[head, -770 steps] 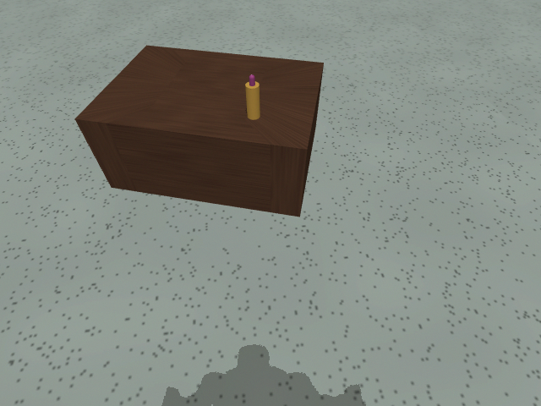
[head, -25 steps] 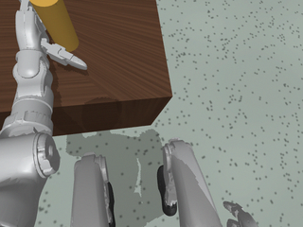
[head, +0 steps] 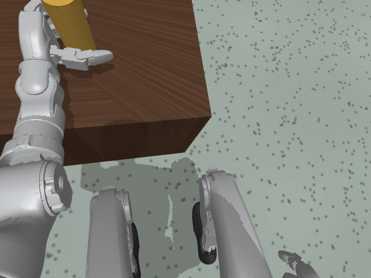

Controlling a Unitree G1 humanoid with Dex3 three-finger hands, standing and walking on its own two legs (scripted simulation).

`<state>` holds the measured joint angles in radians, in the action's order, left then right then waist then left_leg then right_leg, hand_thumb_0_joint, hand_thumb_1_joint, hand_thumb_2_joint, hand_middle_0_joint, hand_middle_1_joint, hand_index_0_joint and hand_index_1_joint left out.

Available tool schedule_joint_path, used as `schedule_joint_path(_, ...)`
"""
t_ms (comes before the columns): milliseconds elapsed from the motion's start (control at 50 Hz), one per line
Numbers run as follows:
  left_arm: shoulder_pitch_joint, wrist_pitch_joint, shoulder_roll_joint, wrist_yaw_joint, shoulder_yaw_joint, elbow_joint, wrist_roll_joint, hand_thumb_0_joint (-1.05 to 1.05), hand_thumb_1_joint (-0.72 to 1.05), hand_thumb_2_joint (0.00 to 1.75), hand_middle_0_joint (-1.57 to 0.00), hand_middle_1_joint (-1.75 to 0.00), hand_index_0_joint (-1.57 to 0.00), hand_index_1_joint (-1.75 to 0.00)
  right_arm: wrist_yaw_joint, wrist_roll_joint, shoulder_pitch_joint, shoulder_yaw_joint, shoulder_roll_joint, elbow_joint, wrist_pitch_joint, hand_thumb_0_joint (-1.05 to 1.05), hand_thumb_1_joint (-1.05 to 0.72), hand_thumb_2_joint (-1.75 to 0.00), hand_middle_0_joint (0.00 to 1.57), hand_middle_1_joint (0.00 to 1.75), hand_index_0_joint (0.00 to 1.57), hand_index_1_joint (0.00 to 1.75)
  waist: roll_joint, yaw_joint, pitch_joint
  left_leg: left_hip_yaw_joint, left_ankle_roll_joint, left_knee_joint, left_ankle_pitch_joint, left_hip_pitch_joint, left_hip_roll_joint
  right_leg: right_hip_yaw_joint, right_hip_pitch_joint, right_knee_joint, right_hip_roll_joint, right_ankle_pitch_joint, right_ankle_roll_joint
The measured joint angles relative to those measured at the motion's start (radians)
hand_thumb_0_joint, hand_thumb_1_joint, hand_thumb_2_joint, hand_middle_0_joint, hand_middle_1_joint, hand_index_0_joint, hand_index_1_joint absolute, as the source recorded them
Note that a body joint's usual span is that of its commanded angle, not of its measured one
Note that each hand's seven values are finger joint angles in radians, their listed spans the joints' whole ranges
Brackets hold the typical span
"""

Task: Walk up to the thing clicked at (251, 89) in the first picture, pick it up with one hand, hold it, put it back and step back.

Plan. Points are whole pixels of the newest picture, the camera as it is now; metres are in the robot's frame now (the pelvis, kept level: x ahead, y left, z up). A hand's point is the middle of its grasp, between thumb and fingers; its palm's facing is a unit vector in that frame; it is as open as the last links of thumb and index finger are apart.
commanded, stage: close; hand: left
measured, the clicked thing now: (68, 16) +0.58 +0.14 +0.05
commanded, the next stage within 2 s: settle in 0.22 s
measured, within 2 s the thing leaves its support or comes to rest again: leaves its support in 0.80 s
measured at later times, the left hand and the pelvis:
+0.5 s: hand (76, 31) +0.57 +0.13 +0.02, palm faces -0.03 -1.00 -0.04, open 7.5 cm; pelvis +0.00 +0.00 -0.01, yaw +0 degrees
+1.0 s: hand (77, 30) +0.55 +0.12 +0.05, palm faces -0.06 -1.00 -0.03, open 7.6 cm; pelvis +0.01 +0.00 +0.05, yaw -1 degrees
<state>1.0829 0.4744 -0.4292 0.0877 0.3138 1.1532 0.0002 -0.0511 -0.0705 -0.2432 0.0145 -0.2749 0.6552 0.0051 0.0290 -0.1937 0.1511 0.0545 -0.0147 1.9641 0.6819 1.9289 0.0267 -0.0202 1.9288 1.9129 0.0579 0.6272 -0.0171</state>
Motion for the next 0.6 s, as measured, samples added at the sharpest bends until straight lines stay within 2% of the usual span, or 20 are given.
schedule_joint_path(240,0.039,-0.011,-0.025,0.010,0.014,0.014,0.004,0.00,0.09,0.68,-0.82,-0.82,-0.88,-0.81,-0.001,0.003,0.003,0.002,-0.003,-0.010,0.007,0.00,-0.90,-0.89,0.20,0.30,0.20,0.30,0.001,-0.005,-0.008,-0.002,0.002,0.023,0.004,0.023,-0.001,0.005,0.025,0.024,-0.001,0.003,-0.002)
schedule_joint_path(480,0.053,-0.026,-0.029,0.033,0.029,-0.001,-0.004,-0.01,-0.04,0.94,-0.82,-1.04,-0.87,-1.04,-0.002,0.006,0.007,0.007,-0.002,-0.034,0.017,0.00,-0.89,-0.90,0.20,0.30,0.20,0.30,0.004,-0.008,-0.012,-0.001,0.004,0.047,0.009,0.041,-0.001,0.006,0.041,0.045,-0.001,0.006,-0.005)
schedule_joint_path(600,0.019,-0.075,-0.018,0.035,0.018,-0.052,-0.004,-0.01,-0.07,1.02,-0.81,-1.09,-0.86,-1.10,0.006,0.016,0.005,0.008,0.004,-0.045,0.025,0.00,-0.89,-0.90,0.20,0.30,0.20,0.30,0.012,-0.002,-0.014,-0.003,0.006,0.035,0.007,0.025,0.000,0.006,0.024,0.031,-0.002,0.003,-0.007)
